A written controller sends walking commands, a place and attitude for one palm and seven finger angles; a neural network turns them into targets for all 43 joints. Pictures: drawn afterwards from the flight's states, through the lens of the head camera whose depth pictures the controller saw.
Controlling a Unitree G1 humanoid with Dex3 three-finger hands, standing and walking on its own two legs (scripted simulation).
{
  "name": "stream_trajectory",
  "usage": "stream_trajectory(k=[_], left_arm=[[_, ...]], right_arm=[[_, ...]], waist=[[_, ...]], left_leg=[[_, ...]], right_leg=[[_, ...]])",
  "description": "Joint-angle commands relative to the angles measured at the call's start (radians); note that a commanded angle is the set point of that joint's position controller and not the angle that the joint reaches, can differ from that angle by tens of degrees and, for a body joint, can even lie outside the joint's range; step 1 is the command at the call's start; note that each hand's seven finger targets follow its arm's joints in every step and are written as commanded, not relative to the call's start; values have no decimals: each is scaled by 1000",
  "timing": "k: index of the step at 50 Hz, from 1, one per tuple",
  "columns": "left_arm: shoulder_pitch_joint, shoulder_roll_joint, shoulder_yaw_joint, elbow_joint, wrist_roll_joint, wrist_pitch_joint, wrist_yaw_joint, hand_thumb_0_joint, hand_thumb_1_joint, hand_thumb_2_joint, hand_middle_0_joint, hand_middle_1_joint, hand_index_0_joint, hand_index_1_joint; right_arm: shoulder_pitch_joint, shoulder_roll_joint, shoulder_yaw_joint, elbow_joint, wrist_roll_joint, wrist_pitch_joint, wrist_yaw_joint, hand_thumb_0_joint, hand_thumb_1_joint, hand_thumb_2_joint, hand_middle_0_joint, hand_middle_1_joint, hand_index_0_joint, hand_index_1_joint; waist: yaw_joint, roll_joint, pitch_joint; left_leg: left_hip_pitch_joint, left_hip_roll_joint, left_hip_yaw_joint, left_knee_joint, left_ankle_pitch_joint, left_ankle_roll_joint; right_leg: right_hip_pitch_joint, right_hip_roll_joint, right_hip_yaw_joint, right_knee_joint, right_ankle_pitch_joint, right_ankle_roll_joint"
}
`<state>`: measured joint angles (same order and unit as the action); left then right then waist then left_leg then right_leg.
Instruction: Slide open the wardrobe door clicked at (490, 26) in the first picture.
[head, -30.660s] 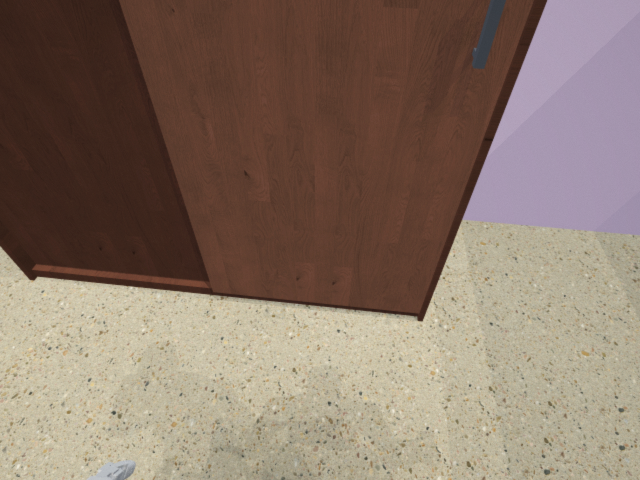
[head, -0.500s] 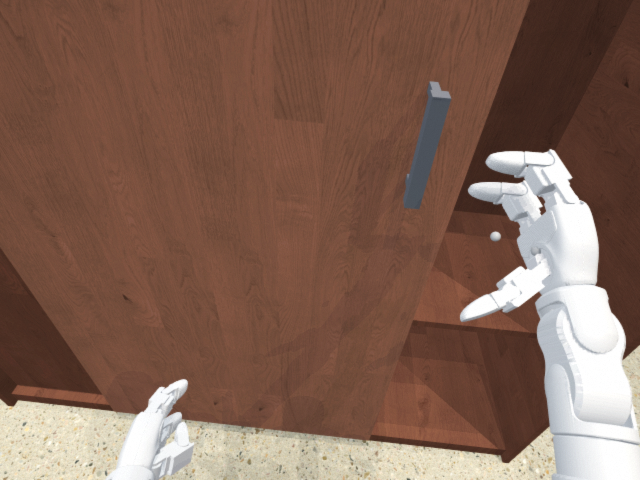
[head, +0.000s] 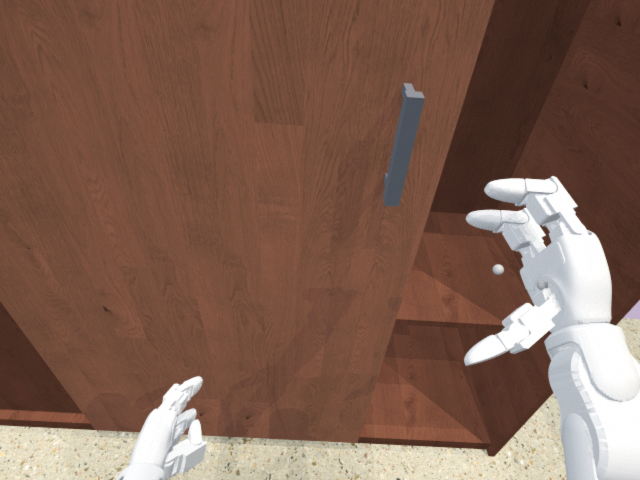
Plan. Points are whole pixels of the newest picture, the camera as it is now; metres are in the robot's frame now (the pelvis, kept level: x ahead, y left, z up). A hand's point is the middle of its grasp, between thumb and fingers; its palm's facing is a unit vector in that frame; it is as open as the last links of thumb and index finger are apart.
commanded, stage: draw the hand back to the body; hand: right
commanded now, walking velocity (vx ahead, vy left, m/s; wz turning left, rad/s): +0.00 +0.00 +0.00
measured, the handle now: (399, 146) +0.43 -0.10 +0.26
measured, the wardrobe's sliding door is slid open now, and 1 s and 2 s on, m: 0.41 0.41 0.41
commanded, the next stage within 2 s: step back with the hand held close in 1.50 s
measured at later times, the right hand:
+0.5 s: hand (548, 318) +0.21 -0.20 +0.21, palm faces +0.19 +0.97 -0.16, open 14.4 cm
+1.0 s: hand (589, 329) +0.21 -0.26 +0.18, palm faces +0.41 +0.85 -0.34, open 10.0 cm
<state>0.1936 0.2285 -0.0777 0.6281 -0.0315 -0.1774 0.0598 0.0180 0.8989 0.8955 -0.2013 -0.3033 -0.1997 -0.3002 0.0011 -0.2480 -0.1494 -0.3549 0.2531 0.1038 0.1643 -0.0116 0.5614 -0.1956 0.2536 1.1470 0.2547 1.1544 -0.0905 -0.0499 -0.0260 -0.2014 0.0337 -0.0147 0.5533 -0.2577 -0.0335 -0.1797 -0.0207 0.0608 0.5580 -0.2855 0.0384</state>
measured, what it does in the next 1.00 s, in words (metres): stands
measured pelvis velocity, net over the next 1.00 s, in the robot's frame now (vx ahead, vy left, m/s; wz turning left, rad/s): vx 0.01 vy -0.01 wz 0.04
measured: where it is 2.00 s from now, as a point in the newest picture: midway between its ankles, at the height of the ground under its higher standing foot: outside the picture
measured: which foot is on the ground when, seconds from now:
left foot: down 0.00-1.00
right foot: down 0.00-1.00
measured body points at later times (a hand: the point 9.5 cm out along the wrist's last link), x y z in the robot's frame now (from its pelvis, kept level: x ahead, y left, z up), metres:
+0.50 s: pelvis -0.01 +0.00 +0.00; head -0.08 +0.02 +0.44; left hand +0.23 +0.20 -0.03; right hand +0.19 -0.25 +0.22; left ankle +0.03 +0.14 -0.73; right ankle +0.02 -0.15 -0.73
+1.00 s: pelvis +0.01 -0.01 +0.01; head -0.03 +0.00 +0.46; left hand +0.18 +0.22 -0.07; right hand +0.18 -0.30 +0.20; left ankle +0.03 +0.14 -0.73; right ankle +0.02 -0.15 -0.73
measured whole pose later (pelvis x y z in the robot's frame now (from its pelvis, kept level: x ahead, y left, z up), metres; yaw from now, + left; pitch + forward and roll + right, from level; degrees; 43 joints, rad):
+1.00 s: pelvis +0.01 -0.01 +0.01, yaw +2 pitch -7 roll +0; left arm 0.23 0.22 -0.02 0.69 0.02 -0.20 0.09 0.02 0.90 0.90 -0.20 -0.30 -0.20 -0.30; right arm 0.40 -0.33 -0.31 -0.38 0.06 -0.12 -0.09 0.00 -0.36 -0.64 0.22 0.61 0.22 0.61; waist -0.07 -0.04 0.03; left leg -0.11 0.04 -0.05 0.43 -0.20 -0.05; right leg -0.08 -0.02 0.02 0.45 -0.25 0.02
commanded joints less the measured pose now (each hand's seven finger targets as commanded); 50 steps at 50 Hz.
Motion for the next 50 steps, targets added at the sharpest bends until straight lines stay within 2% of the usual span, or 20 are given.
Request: stream_trajectory(k=[1, 2, 5, 7, 10, 16, 18, 21, 22, 23, 24, 27, 29, 30, 31, 34, 36, 39, 42, 50], left_arm=[[-233, 97, 31, -191, -12, -50, 19, 0, 900, 900, -200, -300, -200, -300], [-241, 102, 31, -193, -13, -45, 21, 0, 900, 900, -200, -300, -200, -300], [-273, 104, 25, -202, -23, -39, 21, 0, 900, 900, -200, -300, -200, -300], [-279, 110, 23, -199, -21, -43, 23, 0, 900, 900, -200, -300, -200, -300], [-255, 116, 27, -193, -21, -52, 21, 0, 900, 900, -200, -300, -200, -300], [-240, 115, 28, -190, -27, -53, 20, 0, 900, 900, -200, -300, -200, -300], [-241, 115, 29, -195, -28, -55, 22, 0, 900, 900, -200, -300, -200, -300], [-240, 117, 28, -198, -27, -59, 31, 0, 900, 900, -200, -300, -200, -300], [-222, 88, 44, -200, 24, -71, 23, 0, 900, 900, -200, -300, -200, -300], [-226, 81, 38, -177, 31, -79, 29, 0, 900, 900, -200, -300, -200, -300], [-216, 81, 35, -165, 28, -74, 27, 0, 900, 900, -200, -300, -200, -300], [-196, 81, 49, -152, 37, -68, 23, 0, 900, 900, -200, -300, -200, -300], [-185, 78, 53, -151, 41, -70, 26, 0, 900, 900, -200, -300, -200, -300], [-180, 78, 56, -148, 44, -73, 27, 0, 900, 900, -200, -300, -200, -300], [-175, 80, 59, -145, 46, -77, 28, 0, 900, 900, -200, -300, -200, -300], [-174, 89, 68, -134, 52, -88, 37, 0, 900, 900, -200, -300, -200, -300], [-177, 91, 73, -128, 54, -91, 43, 0, 900, 900, -200, -300, -200, -300], [-173, 92, 77, -114, 52, -91, 46, 0, 900, 900, -200, -300, -200, -300], [-170, 98, 86, -112, 53, -92, 45, 0, 900, 900, -200, -300, -200, -300], [-142, 104, 100, -117, 52, -85, 39, 0, 900, 900, -200, -300, -200, -300]], right_arm=[[-273, -152, -94, -216, 15, 138, -15, 0, 550, -200, 250, 1150, 250, 1150], [-229, -179, -135, -215, 23, 181, -19, 0, 550, -200, 250, 1150, 250, 1150], [-230, -176, -158, -273, 55, 295, -21, 0, 550, -200, 250, 1150, 250, 1150], [-220, -189, -197, -299, 82, 326, -20, 0, 550, -200, 250, 1150, 250, 1150], [-202, -170, -190, -308, 91, 309, -13, 0, 550, -200, 250, 1150, 250, 1150], [-175, -163, -150, -299, 63, 286, 12, 0, 550, -200, 250, 1150, 250, 1150], [-165, -175, -153, -312, 57, 287, 18, 0, 477, -235, 247, 1107, 247, 1107], [-161, -211, -194, -316, 65, 278, 22, 0, 369, -287, 244, 1044, 244, 1044], [-159, -309, -222, -429, -84, 84, -111, 0, 332, -305, 242, 1023, 242, 1023], [-68, -240, -190, -289, -91, 16, -159, 0, 296, -322, 241, 1001, 241, 1001], [-27, -201, -159, -235, -94, -12, -177, 0, 260, -340, 240, 980, 240, 980], [-4, -222, -166, -291, -133, -119, -217, 0, 151, -393, 236, 916, 236, 916], [21, -208, -154, -289, -149, -166, -237, 0, 79, -428, 234, 874, 234, 874], [30, -201, -143, -294, -157, -185, -244, 0, 43, -445, 232, 853, 232, 853], [39, -206, -147, -296, -164, -203, -251, 0, 6, -462, 231, 831, 231, 831], [79, -234, -180, -276, -175, -241, -268, 0, -102, -515, 227, 767, 227, 767], [105, -245, -199, -252, -179, -258, -273, 0, -175, -550, 225, 725, 225, 725], [155, -249, -223, -221, -185, -276, -274, 0, -284, -603, 221, 661, 221, 661], [196, -256, -244, -226, -191, -290, -272, 0, -393, -655, 218, 598, 218, 598], [300, -262, -283, -237, -190, -295, -265, 0, -682, -795, 207, 427, 207, 427]], waist=[[-15, 9, -119], [-28, 43, -129], [-32, 56, -167], [-31, 72, -171], [-14, 89, -138], [0, -2, -46], [-1, -21, -41], [-4, 12, -51], [2, 37, 37], [11, 97, 69], [20, 117, 109], [17, -19, 33], [17, -67, -15], [18, -86, -26], [18, -67, -31], [16, 36, -34], [11, 72, -14], [5, 24, 19], [-2, -7, 3], [-1, 0, 19]], left_leg=[[38, -30, 65, -127, 31, 38], [56, -34, 67, -128, 46, 38], [78, -32, 72, -116, 99, 38], [79, -37, 76, -113, 142, 37], [38, -42, 80, -108, 153, 32], [-20, -42, 73, -118, 39, 38], [-23, -40, 71, -121, 22, 38], [-18, -42, 71, -127, -27, 36], [-56, -46, 49, -206, -67, 21], [-70, -41, 51, -215, -116, 26], [-88, -36, 46, -223, -147, 26], [-23, -29, 40, -210, -123, 35], [16, -24, 40, -195, -106, 38], [26, -23, 39, -197, -101, 39], [34, -24, 40, -199, -101, 39], [49, -25, 41, -221, -111, 34], [51, -25, 41, -231, -110, 32], [61, -27, 45, -222, -61, 36], [87, -32, 47, -213, -10, 39], [106, -42, 51, -200, 91, 40]], right_leg=[[-12, 37, -63, -133, 58, -52], [-11, 35, -61, -132, 80, -54], [8, 38, -63, -126, 130, -55], [28, 37, -60, -113, 170, -57], [38, 36, -60, -101, 178, -58], [10, 36, -55, -114, 84, -56], [11, 36, -55, -114, 69, -57], [2, 38, -50, -115, 33, -57], [-29, 45, -66, -121, 0, -50], [-50, 40, -67, -124, -36, -50], [-63, 34, -64, -128, -67, -51], [-17, 32, -78, -149, -77, -48], [1, 29, -78, -167, -79, -46], [10, 29, -80, -172, -78, -45], [13, 28, -77, -179, -81, -46], [20, 21, -76, -189, -67, -53], [16, 20, -75, -196, -55, -57], [15, 15, -74, -214, -29, -54], [27, 13, -76, -223, 11, -50], [34, 5, -83, -226, 112, -45]])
